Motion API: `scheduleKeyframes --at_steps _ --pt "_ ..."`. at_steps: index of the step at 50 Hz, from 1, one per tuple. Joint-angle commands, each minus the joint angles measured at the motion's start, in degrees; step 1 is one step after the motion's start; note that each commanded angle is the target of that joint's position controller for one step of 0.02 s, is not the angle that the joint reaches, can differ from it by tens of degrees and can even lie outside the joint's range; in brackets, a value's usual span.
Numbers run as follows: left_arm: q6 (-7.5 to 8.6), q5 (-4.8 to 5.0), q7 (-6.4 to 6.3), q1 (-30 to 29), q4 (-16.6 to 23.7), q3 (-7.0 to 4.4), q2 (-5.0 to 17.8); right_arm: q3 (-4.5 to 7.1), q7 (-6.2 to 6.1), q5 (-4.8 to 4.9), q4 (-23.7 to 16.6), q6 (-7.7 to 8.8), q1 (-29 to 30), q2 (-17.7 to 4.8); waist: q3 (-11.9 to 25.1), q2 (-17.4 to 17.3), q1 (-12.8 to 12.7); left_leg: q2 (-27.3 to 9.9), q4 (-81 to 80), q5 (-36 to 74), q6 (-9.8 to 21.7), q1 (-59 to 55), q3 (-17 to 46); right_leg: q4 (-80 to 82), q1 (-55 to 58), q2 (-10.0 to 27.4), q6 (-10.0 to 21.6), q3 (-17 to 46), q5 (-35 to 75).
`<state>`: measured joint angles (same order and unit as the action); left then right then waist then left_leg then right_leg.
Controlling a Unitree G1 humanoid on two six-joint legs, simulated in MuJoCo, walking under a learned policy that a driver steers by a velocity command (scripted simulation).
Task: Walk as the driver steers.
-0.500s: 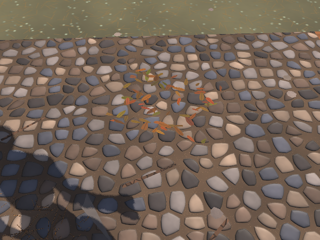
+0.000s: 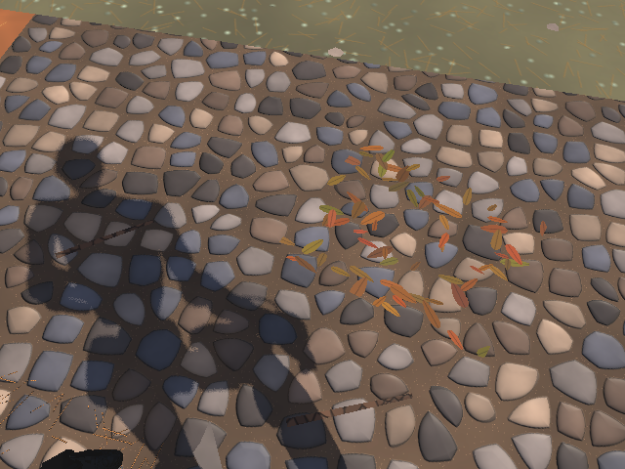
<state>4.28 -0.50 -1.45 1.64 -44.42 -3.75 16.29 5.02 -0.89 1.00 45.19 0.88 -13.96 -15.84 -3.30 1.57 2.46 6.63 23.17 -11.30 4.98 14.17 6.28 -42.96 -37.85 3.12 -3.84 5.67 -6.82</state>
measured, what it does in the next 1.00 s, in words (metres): walks ahead, turning right: right foot, then left foot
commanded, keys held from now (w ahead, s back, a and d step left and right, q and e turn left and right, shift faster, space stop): q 0.06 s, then no key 0.08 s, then e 0.86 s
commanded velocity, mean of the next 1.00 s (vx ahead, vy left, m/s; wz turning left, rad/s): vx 0.04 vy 0.00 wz -0.21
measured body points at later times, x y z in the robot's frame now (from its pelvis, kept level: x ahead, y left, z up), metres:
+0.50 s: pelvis +0.10 -0.02 -0.01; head +0.13 -0.01 +0.44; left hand +0.22 +0.26 -0.13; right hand +0.23 -0.30 -0.12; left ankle +0.09 +0.11 -0.75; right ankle +0.18 -0.13 -0.74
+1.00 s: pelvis +0.10 -0.06 -0.01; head +0.14 -0.09 +0.44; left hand +0.34 +0.16 -0.09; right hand +0.14 -0.38 -0.12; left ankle +0.11 +0.10 -0.66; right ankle +0.09 -0.15 -0.74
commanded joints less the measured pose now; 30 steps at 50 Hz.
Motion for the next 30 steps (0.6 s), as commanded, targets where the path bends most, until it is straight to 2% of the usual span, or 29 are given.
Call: scheduleKeyframes --at_steps 1,4,5,6,7,8,9,10,11,12,13,14,15,17,20,22,23,24,25,26,27,28,29,30 --pt "-0.08 0.36 0.52 -0.5 3.6 -0.67 3.9 2.16 -1.15 0.18 -4.2 -0.68 0.4 -9.0 9.9 -7.9 -0.6 -11.7 -0.2 29.3 5.6 -1.3 8.4 6.9 10.3 -4.3 -0.5 -2.7 5.3" --pt "0.38 0.13 1.08 0.6 3.9 -1.38 6.2 1.80 -1.59 -0.15 -5.1 -1.24 1.4 -8.1 9.3 -9.0 -1.6 -13.0 4.0 23.0 4.9 -4.9 14.5 12.4 11.4 -4.5 0.7 -0.7 1.8" --pt "0.84 -0.07 1.24 2.4 3.5 -1.53 6.5 1.53 -1.69 -0.16 -5.6 -1.17 2.4 -7.6 9.3 -9.5 -2.8 -12.6 6.3 21.4 4.2 -5.3 15.4 15.6 14.0 -4.2 1.8 -1.1 3.6" --pt "1.43 -0.58 1.24 4.5 3.1 -1.67 6.9 1.09 -1.70 -0.24 -6.0 -1.01 2.8 -6.6 9.8 -8.9 -4.2 -10.4 9.9 18.7 2.4 -4.4 14.7 20.5 19.3 -2.7 3.5 -1.4 11.5" --pt "1.73 -1.81 0.81 6.8 3.3 -2.12 9.9 0.12 -1.65 -1.29 -7.0 -0.56 1.7 -3.8 14.1 -3.3 -4.0 -6.3 19.4 10.5 -0.1 -0.1 10.9 19.1 29.4 5.8 7.0 5.3 28.7" --pt "1.09 -3.28 0.54 7.7 3.4 -2.03 11.3 -0.48 -1.65 -1.49 -6.1 -0.10 -7.7 -1.7 18.2 10.8 0.2 1.7 32.4 -24.5 -3.9 11.2 5.4 16.9 42.0 17.9 18.2 19.7 50.7" --pt "0.52 -1.90 0.86 9.0 2.3 -1.13 7.0 -0.20 -1.29 -1.03 -5.0 -0.20 -11.2 -5.2 21.6 14.0 0.7 -0.9 39.0 -30.8 -6.2 14.8 5.9 19.4 42.0 22.6 23.7 30.9 38.9" --pt "0.35 -0.79 1.29 6.7 3.4 0.07 3.4 0.57 -1.39 -0.71 -3.9 -1.12 -7.6 -8.5 17.5 7.3 -1.0 -3.4 42.1 -27.9 -7.8 14.9 5.9 20.1 38.3 18.0 21.8 26.4 28.2" --pt "-0.18 -0.66 1.79 5.4 3.1 0.59 2.4 0.59 -1.66 -1.04 -3.6 -2.22 -3.8 -8.1 14.6 4.3 -1.5 -4.7 41.8 -24.8 -9.0 15.2 3.7 20.4 34.7 14.0 18.7 21.0 20.3" --pt "-0.79 -0.26 2.23 4.0 3.1 0.78 2.8 0.56 -1.79 -1.55 -3.5 -3.18 -2.3 -7.4 11.5 3.6 -1.4 -5.9 38.9 -22.9 -9.7 14.6 2.1 21.9 30.5 11.6 17.1 18.7 13.9" --pt "-1.60 0.10 2.25 2.2 3.3 0.22 4.8 0.41 -1.67 -1.59 -4.0 -3.58 -1.0 -6.6 8.8 4.7 -0.7 -6.7 33.1 -21.0 -9.8 12.3 0.7 23.5 26.2 9.2 15.6 16.7 8.7" --pt "-2.36 0.06 2.08 1.7 3.5 -0.56 7.0 0.06 -1.64 -1.30 -4.2 -3.53 0.1 -5.4 7.2 6.2 -0.8 -5.8 27.3 -19.9 -9.8 9.2 -1.6 24.4 23.1 6.5 14.3 14.0 7.0" --pt "-2.94 0.09 1.85 2.5 3.5 -1.23 8.4 -0.22 -1.77 -1.06 -4.1 -3.18 0.7 -4.4 7.2 7.6 -1.5 -4.6 23.2 -19.1 -9.7 7.3 -3.1 24.7 23.1 5.1 14.2 13.2 7.0" --pt "-3.49 0.44 1.30 4.6 3.6 -1.94 9.7 -0.14 -2.07 -0.63 -3.5 -2.52 0.7 -4.4 9.4 8.6 -2.4 -3.6 18.5 -15.1 -9.2 5.5 -3.1 24.9 26.0 5.7 15.1 15.3 5.7" --pt "-3.99 1.04 0.65 4.7 4.1 -2.28 9.4 0.13 -2.12 -0.41 -3.0 -1.94 0.8 -4.9 10.1 8.9 -2.3 -3.5 12.4 -10.3 -7.7 3.2 -2.5 25.7 26.2 6.3 15.1 18.2 0.4" --pt "-4.76 1.71 -0.01 3.9 4.5 -2.39 9.1 0.29 -1.61 -0.48 -2.2 -1.37 -0.7 -4.7 9.6 8.6 -0.9 -3.1 4.3 -4.4 -5.9 -1.6 -3.9 25.3 23.1 4.8 13.4 17.8 -4.0" --pt "-5.05 2.02 -0.36 4.4 4.6 -2.38 8.6 0.57 -1.39 -0.71 -2.0 -1.16 -1.3 -5.3 9.4 7.8 -0.5 -4.1 1.1 -2.2 -4.5 -5.5 -3.8 24.4 19.9 3.4 11.8 16.8 -7.1" --pt "-5.08 1.90 -0.52 4.7 5.0 -2.05 7.4 1.16 -1.52 -1.52 -2.1 -1.06 -2.9 -7.6 9.7 4.5 -0.2 -9.9 -0.9 -2.0 -2.0 -10.7 0.3 20.4 13.7 1.3 9.3 14.4 -11.3" --pt "-4.70 1.79 -0.31 2.9 7.1 -1.57 5.0 2.26 -1.69 -2.66 -1.9 -1.33 -3.1 -12.1 6.5 -8.8 -1.1 -19.1 -5.0 -2.6 3.8 -9.8 10.5 10.7 4.4 -5.8 6.0 4.5 -18.0" --pt "-4.06 1.51 -0.04 3.2 7.5 -1.99 6.4 2.24 -1.57 -4.00 -3.4 -1.10 -0.1 -11.9 5.4 -16.6 -0.8 -28.5 -8.8 6.4 9.9 -5.8 19.5 -3.0 2.2 -8.4 3.7 -1.1 -25.7" --pt "-3.92 1.24 0.20 5.2 6.3 -3.17 8.9 1.30 -1.88 -4.24 -4.9 -0.40 3.1 -9.1 5.2 -12.7 -2.1 -28.9 -7.5 15.0 10.9 -5.5 17.6 -14.0 2.1 -6.4 2.6 1.1 -26.2" --pt "-4.45 1.56 0.21 8.6 4.4 -3.64 9.1 0.83 -2.14 -3.32 -5.7 0.09 6.3 -7.5 5.5 -9.2 -4.1 -25.8 -5.4 19.9 8.4 -6.3 12.1 -18.8 1.8 -6.3 1.9 1.4 -23.9" --pt "-5.18 1.46 -0.03 10.7 3.3 -3.62 8.3 0.68 -2.19 -2.10 -6.1 0.41 7.8 -6.9 5.3 -8.0 -4.7 -23.6 -3.7 22.6 6.4 -8.3 8.2 -21.7 0.4 -5.7 1.0 1.2 -21.0" --pt "-5.70 1.35 -0.08 10.8 3.3 -3.31 7.2 0.48 -2.22 -1.42 -5.9 0.53 7.4 -6.7 5.1 -7.9 -4.0 -23.1 -2.8 26.4 6.0 -9.6 5.8 -23.6 -0.9 -5.2 0.0 0.8 -19.1"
